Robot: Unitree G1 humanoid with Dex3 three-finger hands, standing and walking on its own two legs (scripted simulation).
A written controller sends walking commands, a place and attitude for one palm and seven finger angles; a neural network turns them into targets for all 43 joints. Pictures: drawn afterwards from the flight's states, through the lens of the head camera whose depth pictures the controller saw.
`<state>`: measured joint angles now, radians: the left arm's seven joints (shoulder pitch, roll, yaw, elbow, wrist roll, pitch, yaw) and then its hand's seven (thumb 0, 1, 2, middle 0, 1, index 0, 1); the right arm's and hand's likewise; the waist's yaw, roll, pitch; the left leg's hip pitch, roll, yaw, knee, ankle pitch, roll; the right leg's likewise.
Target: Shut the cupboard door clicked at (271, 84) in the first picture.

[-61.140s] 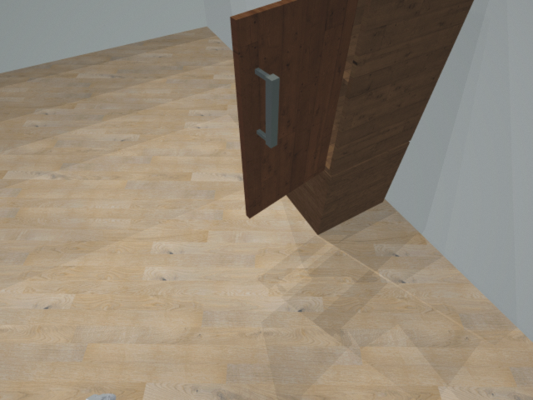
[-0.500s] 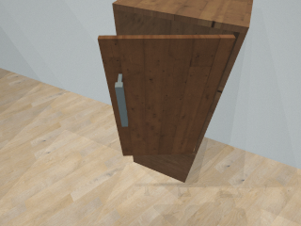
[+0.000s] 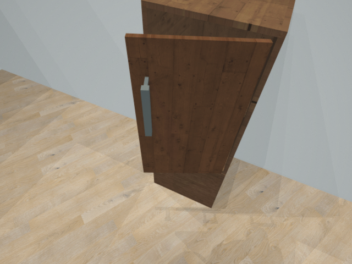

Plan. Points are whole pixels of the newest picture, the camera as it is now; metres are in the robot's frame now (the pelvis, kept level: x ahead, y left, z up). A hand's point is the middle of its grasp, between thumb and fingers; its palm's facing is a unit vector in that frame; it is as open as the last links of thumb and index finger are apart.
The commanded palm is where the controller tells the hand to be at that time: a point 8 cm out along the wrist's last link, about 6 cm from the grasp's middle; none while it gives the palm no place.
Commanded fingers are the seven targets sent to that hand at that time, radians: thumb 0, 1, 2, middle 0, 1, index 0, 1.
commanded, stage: shuffle to correct the standing spot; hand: left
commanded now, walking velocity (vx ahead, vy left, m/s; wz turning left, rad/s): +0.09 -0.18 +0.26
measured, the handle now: (147, 108) +0.50 +0.12 +0.06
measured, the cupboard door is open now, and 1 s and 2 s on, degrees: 25 25 25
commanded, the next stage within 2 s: come to a stop and stand still in 0.56 s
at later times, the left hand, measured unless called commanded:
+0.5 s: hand out of the picture +0.01 +0.11 -0.17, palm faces +0.09 -0.98 -0.20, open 7.4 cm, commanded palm none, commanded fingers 0.00 0.90 0.90 -0.20 -0.30 -0.20 -0.30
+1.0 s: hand out of the picture +0.09 +0.09 -0.17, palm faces +0.08 -0.97 -0.24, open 7.3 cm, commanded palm none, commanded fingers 0.00 0.90 0.90 -0.20 -0.30 -0.20 -0.30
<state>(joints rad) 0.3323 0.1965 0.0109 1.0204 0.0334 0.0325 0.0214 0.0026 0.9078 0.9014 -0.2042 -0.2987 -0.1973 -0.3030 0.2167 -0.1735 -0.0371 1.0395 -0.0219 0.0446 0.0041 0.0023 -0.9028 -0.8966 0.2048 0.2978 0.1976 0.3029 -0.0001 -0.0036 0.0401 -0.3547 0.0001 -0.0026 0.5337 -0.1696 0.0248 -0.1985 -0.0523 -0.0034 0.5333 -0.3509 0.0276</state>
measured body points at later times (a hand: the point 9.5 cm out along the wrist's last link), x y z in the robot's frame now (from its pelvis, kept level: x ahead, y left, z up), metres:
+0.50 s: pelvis +0.01 -0.06 +0.00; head +0.04 -0.07 +0.45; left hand +0.01 +0.16 -0.15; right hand +0.04 -0.30 -0.16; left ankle +0.04 +0.07 -0.69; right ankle +0.01 -0.16 -0.73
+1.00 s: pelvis +0.07 -0.10 +0.00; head +0.12 -0.10 +0.45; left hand +0.09 +0.14 -0.15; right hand +0.12 -0.33 -0.16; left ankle +0.04 +0.00 -0.73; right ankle +0.08 -0.24 -0.73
